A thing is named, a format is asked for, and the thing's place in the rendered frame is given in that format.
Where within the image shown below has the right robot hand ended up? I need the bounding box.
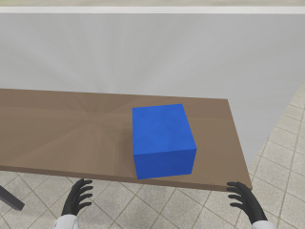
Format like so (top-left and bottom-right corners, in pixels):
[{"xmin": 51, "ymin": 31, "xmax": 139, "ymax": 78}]
[{"xmin": 226, "ymin": 181, "xmax": 268, "ymax": 225}]

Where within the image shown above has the robot left forearm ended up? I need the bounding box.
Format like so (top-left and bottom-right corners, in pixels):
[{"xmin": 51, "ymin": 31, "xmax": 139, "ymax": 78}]
[{"xmin": 52, "ymin": 214, "xmax": 79, "ymax": 229}]

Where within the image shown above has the carton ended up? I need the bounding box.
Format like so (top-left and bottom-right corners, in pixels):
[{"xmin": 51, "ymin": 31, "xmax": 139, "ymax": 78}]
[{"xmin": 132, "ymin": 103, "xmax": 197, "ymax": 179}]

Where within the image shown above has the table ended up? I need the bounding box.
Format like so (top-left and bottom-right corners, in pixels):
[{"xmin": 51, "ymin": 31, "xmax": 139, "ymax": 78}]
[{"xmin": 0, "ymin": 88, "xmax": 253, "ymax": 211}]

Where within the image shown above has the left robot hand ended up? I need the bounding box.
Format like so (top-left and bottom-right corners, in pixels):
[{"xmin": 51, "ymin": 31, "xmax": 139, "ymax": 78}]
[{"xmin": 61, "ymin": 178, "xmax": 93, "ymax": 217}]

